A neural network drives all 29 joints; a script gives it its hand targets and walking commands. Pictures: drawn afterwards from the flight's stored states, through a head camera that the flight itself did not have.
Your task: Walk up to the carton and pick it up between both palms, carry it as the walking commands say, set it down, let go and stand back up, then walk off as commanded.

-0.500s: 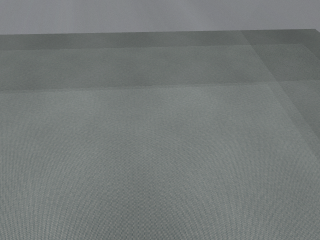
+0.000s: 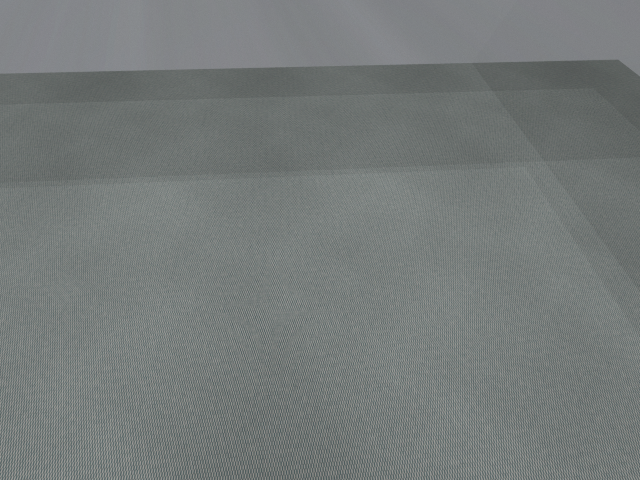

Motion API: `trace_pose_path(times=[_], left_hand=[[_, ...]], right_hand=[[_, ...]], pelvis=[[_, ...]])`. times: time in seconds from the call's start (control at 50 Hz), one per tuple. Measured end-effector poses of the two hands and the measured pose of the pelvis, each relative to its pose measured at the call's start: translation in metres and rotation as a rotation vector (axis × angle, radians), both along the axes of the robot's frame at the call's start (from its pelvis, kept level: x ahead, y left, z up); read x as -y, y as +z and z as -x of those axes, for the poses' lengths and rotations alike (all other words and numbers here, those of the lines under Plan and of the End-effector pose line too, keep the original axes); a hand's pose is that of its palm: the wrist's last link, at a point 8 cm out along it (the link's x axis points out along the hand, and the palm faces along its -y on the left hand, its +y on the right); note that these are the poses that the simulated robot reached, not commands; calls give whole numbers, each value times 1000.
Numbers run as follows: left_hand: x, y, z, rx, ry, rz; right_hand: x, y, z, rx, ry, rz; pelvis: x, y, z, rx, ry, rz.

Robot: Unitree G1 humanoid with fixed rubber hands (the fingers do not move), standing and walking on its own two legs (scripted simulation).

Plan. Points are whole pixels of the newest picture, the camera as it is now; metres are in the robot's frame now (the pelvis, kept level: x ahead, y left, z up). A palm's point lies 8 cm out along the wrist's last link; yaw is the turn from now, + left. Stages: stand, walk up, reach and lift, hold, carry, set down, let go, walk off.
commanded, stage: stand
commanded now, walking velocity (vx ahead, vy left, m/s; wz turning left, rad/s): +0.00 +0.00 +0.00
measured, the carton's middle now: out of the picture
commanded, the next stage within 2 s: walk off in 1.40 s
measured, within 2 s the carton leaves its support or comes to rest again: neither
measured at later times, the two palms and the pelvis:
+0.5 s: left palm out of the picture +0.05 +0.30 -0.11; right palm out of the picture +0.05 -0.27 -0.12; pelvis -0.02 +0.01 +0.01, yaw -1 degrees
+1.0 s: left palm out of the picture +0.06 +0.32 -0.12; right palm out of the picture +0.05 -0.25 -0.12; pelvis -0.02 +0.03 +0.01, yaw -1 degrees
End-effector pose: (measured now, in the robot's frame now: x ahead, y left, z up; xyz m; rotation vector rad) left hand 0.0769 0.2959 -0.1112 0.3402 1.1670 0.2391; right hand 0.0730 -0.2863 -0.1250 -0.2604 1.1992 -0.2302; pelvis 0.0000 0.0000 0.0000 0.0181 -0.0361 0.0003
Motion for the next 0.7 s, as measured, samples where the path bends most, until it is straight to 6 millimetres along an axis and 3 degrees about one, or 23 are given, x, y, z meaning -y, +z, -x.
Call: trace_pose_path(times=[0.18,0.5,0.7], left_hand=[[0,3,2,4,-29,15],[-7,-3,27,-51,-34,40],[-15,-3,27,-51,-36,41]], right_hand=[[-4,3,4,2,11,-7],[-20,1,28,-47,10,-22],[-25,3,28,-39,12,-12]], pelvis=[[-4,3,11,2,-3,5],[-15,5,20,4,-10,9],[-22,6,21,6,-11,10]])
